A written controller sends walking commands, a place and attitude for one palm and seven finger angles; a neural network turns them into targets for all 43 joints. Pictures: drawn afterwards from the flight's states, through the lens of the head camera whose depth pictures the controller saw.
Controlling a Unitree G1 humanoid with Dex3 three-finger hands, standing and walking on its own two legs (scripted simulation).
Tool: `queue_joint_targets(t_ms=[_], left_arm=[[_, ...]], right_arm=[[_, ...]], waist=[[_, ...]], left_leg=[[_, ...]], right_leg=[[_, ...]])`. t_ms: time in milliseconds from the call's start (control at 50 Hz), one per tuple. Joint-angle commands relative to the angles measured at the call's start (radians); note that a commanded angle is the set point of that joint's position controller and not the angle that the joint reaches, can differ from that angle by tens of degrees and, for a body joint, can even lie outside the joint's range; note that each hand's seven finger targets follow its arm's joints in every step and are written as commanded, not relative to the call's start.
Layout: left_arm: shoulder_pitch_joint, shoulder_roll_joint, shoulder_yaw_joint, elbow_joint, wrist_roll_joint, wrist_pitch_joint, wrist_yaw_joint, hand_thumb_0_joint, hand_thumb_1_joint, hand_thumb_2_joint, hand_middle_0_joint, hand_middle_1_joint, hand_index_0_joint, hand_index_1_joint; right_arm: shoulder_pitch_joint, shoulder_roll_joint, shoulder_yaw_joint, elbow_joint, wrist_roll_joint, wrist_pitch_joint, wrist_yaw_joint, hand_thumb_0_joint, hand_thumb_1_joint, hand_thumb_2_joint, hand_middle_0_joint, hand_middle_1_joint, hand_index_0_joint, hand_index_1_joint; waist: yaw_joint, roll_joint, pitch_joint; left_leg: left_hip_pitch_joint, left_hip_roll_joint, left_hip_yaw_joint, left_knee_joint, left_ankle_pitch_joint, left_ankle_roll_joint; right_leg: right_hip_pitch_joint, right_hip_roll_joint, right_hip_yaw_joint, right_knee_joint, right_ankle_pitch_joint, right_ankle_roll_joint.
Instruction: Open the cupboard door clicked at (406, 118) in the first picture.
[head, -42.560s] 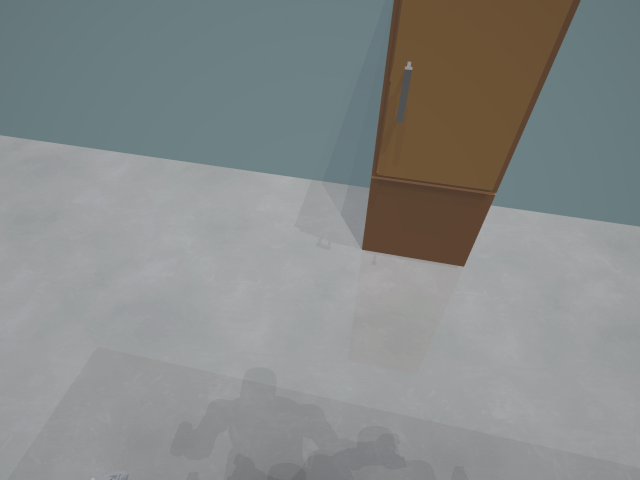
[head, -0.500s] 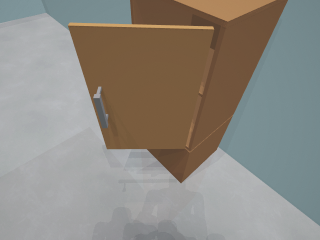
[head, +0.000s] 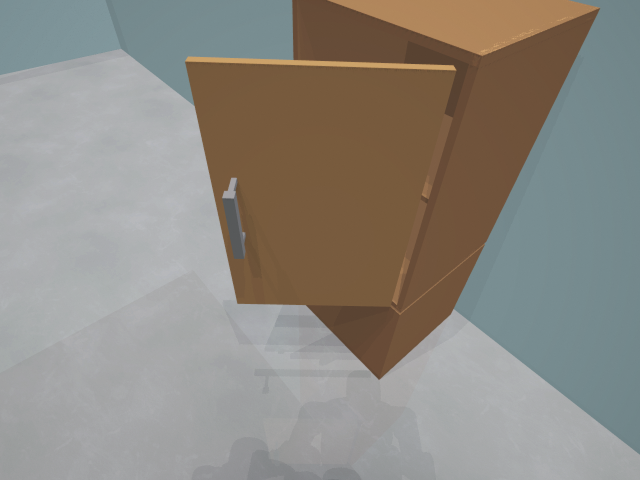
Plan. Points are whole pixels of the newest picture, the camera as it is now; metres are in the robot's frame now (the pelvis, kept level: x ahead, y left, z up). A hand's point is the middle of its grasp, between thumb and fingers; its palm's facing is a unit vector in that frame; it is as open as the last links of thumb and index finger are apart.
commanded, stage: come to a stop and stand still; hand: left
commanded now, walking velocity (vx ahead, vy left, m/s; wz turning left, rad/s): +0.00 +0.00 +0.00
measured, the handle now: (236, 219) +0.56 +0.19 -0.02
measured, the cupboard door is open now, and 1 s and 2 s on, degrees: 49 49 49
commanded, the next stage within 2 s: look again from close up in 0.24 s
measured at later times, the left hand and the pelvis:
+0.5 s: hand out of the picture +0.00 +0.15 -0.16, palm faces +0.04 -0.98 -0.20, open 7.4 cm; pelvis +0.02 -0.02 +0.01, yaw +1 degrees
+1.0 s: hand out of the picture +0.03 +0.13 -0.16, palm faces +0.05 -0.97 -0.23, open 7.3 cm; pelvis +0.02 -0.05 +0.01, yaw +2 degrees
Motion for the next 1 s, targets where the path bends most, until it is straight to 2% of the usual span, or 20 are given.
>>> queue_joint_targets(t_ms=[0,40,100,160,180,280,320,400,460,540,600,620,740,800,940,960,980], left_arm=[[0.068,0.069,0.012,-0.056,0.001,-0.025,-0.005,0.000,0.900,0.900,-0.200,-0.300,-0.200,-0.300],[0.079,0.078,0.011,-0.053,0.001,-0.030,-0.006,0.000,0.900,0.900,-0.200,-0.300,-0.200,-0.300],[0.101,0.075,0.007,-0.044,0.000,-0.042,-0.006,0.000,0.900,0.900,-0.200,-0.300,-0.200,-0.300],[0.102,0.083,0.006,-0.035,-0.002,-0.053,-0.006,0.000,0.900,0.900,-0.200,-0.300,-0.200,-0.300],[0.098,0.085,0.004,-0.030,-0.003,-0.055,-0.006,0.000,0.900,0.900,-0.200,-0.300,-0.200,-0.300],[0.114,0.083,0.001,0.003,-0.009,-0.063,-0.005,0.000,0.900,0.900,-0.200,-0.300,-0.200,-0.300],[0.117,0.082,0.001,0.016,-0.010,-0.067,-0.004,0.000,0.900,0.900,-0.200,-0.300,-0.200,-0.300],[0.112,0.076,0.000,0.038,-0.014,-0.072,-0.001,0.000,0.900,0.900,-0.200,-0.300,-0.200,-0.300],[0.105,0.070,0.001,0.047,-0.015,-0.072,0.001,0.000,0.900,0.900,-0.200,-0.300,-0.200,-0.300],[0.094,0.068,0.003,0.058,-0.017,-0.072,0.005,0.000,0.900,0.900,-0.200,-0.300,-0.200,-0.300],[0.086,0.068,0.003,0.063,-0.018,-0.070,0.004,0.000,0.900,0.900,-0.200,-0.300,-0.200,-0.300],[0.086,0.068,0.004,0.062,-0.018,-0.070,0.004,0.000,0.900,0.900,-0.200,-0.300,-0.200,-0.300],[0.075,0.071,0.007,0.053,-0.019,-0.073,0.004,0.000,0.900,0.900,-0.200,-0.300,-0.200,-0.300],[0.070,0.071,0.008,0.053,-0.020,-0.073,0.003,0.000,0.900,0.900,-0.200,-0.300,-0.200,-0.300],[0.076,0.067,0.011,0.050,-0.018,-0.072,0.003,0.000,0.900,0.900,-0.200,-0.300,-0.200,-0.300],[0.159,0.087,0.007,0.095,-0.007,-0.083,0.039,0.000,0.900,0.900,-0.200,-0.300,-0.200,-0.300],[-0.637,0.338,0.162,-1.389,-0.215,-0.316,0.019,0.000,0.877,0.890,-0.202,-0.315,-0.202,-0.315]], right_arm=[[-0.015,-0.144,-0.019,-0.079,0.002,-0.018,0.002,0.000,-0.900,-0.900,0.200,0.300,0.200,0.300],[-0.009,-0.147,-0.016,-0.073,0.001,-0.018,0.004,0.000,-0.900,-0.900,0.200,0.300,0.200,0.300],[0.006,-0.154,-0.016,-0.057,0.003,-0.017,0.006,0.000,-0.900,-0.900,0.200,0.300,0.200,0.300],[0.022,-0.147,-0.010,-0.032,0.005,-0.024,0.005,0.000,-0.900,-0.900,0.200,0.300,0.200,0.300],[0.029,-0.145,-0.007,-0.024,0.006,-0.025,0.005,0.000,-0.900,-0.900,0.200,0.300,0.200,0.300],[0.041,-0.132,0.003,0.023,0.010,-0.037,0.001,0.000,-0.900,-0.900,0.200,0.300,0.200,0.300],[0.050,-0.119,0.006,0.042,0.012,-0.038,0.000,0.000,-0.900,-0.900,0.200,0.300,0.200,0.300],[0.068,-0.107,0.013,0.084,0.012,-0.044,-0.004,0.000,-0.900,-0.900,0.200,0.300,0.200,0.300],[0.074,-0.096,0.017,0.109,0.012,-0.045,-0.006,0.000,-0.900,-0.900,0.200,0.300,0.200,0.300],[0.085,-0.080,0.020,0.135,0.012,-0.044,-0.008,0.000,-0.900,-0.900,0.200,0.300,0.200,0.300],[0.091,-0.073,0.022,0.151,0.010,-0.040,-0.009,0.000,-0.900,-0.900,0.200,0.300,0.200,0.300],[0.091,-0.069,0.021,0.153,0.010,-0.038,-0.009,0.000,-0.900,-0.900,0.200,0.300,0.200,0.300],[0.105,-0.061,0.021,0.168,0.009,-0.035,-0.007,0.000,-0.900,-0.900,0.200,0.300,0.200,0.300],[0.112,-0.061,0.022,0.173,0.008,-0.035,-0.008,0.000,-0.900,-0.900,0.200,0.300,0.200,0.300],[0.112,-0.054,0.020,0.178,0.008,-0.030,-0.008,0.000,-0.900,-0.900,0.200,0.300,0.200,0.300],[0.016,-0.101,0.017,0.116,0.011,-0.046,-0.001,0.000,-0.900,-0.900,0.200,0.300,0.200,0.300],[-0.033,-0.275,0.004,-0.250,0.069,-0.196,-0.050,0.000,-0.900,-0.900,0.200,0.300,0.200,0.300]], waist=[[0.017,0.060,0.112],[0.011,0.074,0.111],[0.003,-0.008,0.094],[-0.007,-0.002,0.073],[-0.011,-0.020,0.081],[-0.007,0.018,0.055],[-0.008,-0.015,0.050],[-0.007,0.003,0.022],[-0.003,-0.003,0.031],[0.001,0.001,0.042],[0.002,0.015,0.059],[0.003,-0.003,0.068],[-0.001,-0.020,0.049],[-0.003,-0.008,0.046],[-0.003,-0.010,0.070],[0.037,-0.018,0.043],[-0.070,0.178,-0.434]], left_leg=[[-0.206,0.169,-0.234,-0.343,-0.187,-0.015],[-0.189,0.158,-0.237,-0.356,-0.212,-0.017],[-0.147,0.144,-0.225,-0.332,-0.179,-0.018],[-0.091,0.130,-0.210,-0.315,-0.109,-0.021],[-0.088,0.130,-0.209,-0.317,-0.102,-0.023],[-0.061,0.125,-0.189,-0.307,-0.010,-0.028],[-0.041,0.119,-0.171,-0.290,0.032,-0.029],[-0.015,0.119,-0.158,-0.272,0.121,-0.037],[-0.019,0.119,-0.150,-0.267,0.149,-0.040],[-0.025,0.120,-0.144,-0.266,0.157,-0.045],[-0.036,0.118,-0.143,-0.272,0.121,-0.049],[-0.038,0.119,-0.143,-0.272,0.112,-0.048],[-0.021,0.114,-0.132,-0.261,0.115,-0.053],[-0.014,0.117,-0.130,-0.266,0.115,-0.056],[-0.014,0.114,-0.125,-0.269,0.093,-0.059],[-0.050,0.151,-0.089,-0.098,0.188,-0.076],[0.143,0.023,-0.123,-0.210,0.219,-0.057]], right_leg=[[0.066,0.032,0.001,-0.055,-0.021,-0.029],[0.058,0.035,0.015,-0.073,-0.023,-0.031],[0.050,0.027,0.051,-0.119,-0.015,-0.033],[0.038,0.010,0.073,-0.154,-0.001,-0.036],[0.035,0.007,0.078,-0.162,-0.005,-0.036],[0.076,-0.008,0.078,-0.176,0.058,-0.034],[0.082,-0.014,0.080,-0.189,0.066,-0.034],[0.111,-0.021,0.082,-0.184,0.122,-0.035],[0.127,-0.024,0.078,-0.183,0.150,-0.037],[0.141,-0.027,0.079,-0.188,0.163,-0.041],[0.136,-0.025,0.083,-0.201,0.123,-0.043],[0.133,-0.024,0.081,-0.210,0.112,-0.044],[0.135,-0.027,0.092,-0.230,0.095,-0.047],[0.132,-0.026,0.090,-0.233,0.089,-0.048],[0.113,-0.022,0.096,-0.263,0.036,-0.047],[0.140,-0.062,0.102,-0.153,0.446,-0.037],[0.260,0.038,0.057,-0.137,0.251,-0.036]])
